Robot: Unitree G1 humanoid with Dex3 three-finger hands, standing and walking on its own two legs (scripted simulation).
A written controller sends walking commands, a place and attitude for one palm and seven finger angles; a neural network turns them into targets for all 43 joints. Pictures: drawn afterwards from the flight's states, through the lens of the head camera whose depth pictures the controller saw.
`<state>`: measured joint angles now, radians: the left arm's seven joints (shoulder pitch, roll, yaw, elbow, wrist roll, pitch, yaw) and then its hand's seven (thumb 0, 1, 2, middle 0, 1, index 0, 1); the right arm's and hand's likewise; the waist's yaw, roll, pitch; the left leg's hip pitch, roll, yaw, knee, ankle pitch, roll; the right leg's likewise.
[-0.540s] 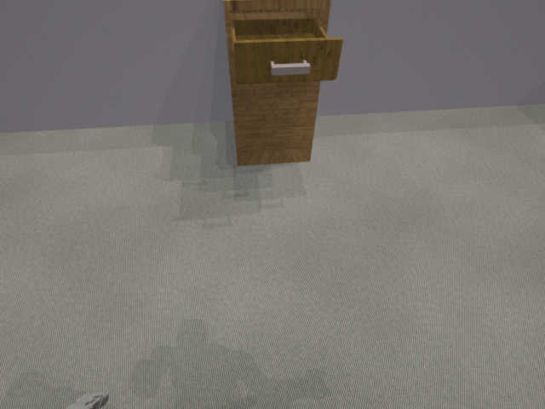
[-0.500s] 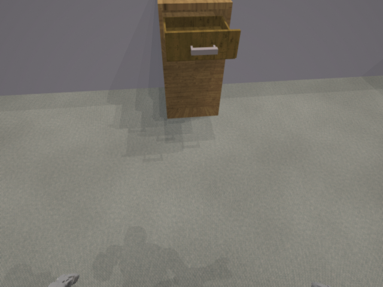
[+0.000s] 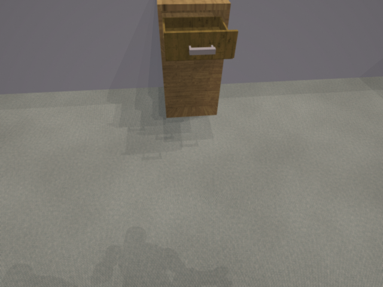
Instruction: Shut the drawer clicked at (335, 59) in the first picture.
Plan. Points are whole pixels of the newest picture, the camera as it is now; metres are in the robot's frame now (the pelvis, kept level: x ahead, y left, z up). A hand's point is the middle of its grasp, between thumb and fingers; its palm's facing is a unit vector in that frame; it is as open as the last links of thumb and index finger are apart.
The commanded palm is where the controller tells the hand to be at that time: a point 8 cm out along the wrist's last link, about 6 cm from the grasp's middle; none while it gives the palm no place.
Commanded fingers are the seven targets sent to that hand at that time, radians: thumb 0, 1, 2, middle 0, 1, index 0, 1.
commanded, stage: stand and wait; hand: left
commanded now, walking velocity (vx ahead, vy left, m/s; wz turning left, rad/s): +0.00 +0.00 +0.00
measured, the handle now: (201, 49) +1.18 +0.02 -0.05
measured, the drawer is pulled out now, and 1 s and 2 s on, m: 0.29 0.29 0.29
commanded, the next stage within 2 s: look at it before walking up in 0.40 s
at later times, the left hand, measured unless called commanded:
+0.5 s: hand out of the picture +0.06 +0.24 -0.16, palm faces -0.04 -0.95 -0.32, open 7.3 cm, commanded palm none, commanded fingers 0.00 0.90 0.90 -0.20 -0.30 -0.20 -0.30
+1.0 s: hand out of the picture +0.07 +0.24 -0.15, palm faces -0.04 -0.94 -0.33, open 7.3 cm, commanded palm none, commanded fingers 0.00 0.90 0.90 -0.20 -0.30 -0.20 -0.30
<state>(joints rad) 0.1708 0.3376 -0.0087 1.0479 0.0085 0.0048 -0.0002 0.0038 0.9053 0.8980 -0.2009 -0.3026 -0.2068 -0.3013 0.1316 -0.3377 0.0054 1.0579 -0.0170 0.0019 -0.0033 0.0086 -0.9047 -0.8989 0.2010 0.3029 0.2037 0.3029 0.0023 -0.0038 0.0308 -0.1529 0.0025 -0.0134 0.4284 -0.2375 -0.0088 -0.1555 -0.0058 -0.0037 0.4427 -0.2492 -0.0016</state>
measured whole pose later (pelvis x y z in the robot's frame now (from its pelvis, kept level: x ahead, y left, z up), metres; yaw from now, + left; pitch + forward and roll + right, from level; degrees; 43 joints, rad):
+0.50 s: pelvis -0.01 +0.00 +0.00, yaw -1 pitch -2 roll +0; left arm 0.15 0.33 -0.01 1.08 0.01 0.00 0.00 0.00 0.91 0.90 -0.20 -0.30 -0.21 -0.30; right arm 0.15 -0.33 0.01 1.11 -0.02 -0.01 0.00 0.01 -0.91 -0.90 0.20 0.30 0.20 0.30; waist 0.00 -0.01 0.03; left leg -0.16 0.01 -0.01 0.39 -0.20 -0.02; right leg -0.17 0.00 0.00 0.41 -0.21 -0.01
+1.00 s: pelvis +0.00 +0.00 +0.00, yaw -1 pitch -2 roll +0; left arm 0.15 0.34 -0.01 1.09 0.01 -0.01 0.00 0.00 0.91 0.90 -0.20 -0.30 -0.21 -0.30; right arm 0.12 -0.33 0.01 1.11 -0.01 -0.01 0.00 0.01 -0.91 -0.90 0.20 0.30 0.20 0.30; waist 0.00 -0.01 0.03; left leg -0.14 0.01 0.00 0.37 -0.21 -0.02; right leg -0.15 0.01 0.01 0.39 -0.21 -0.01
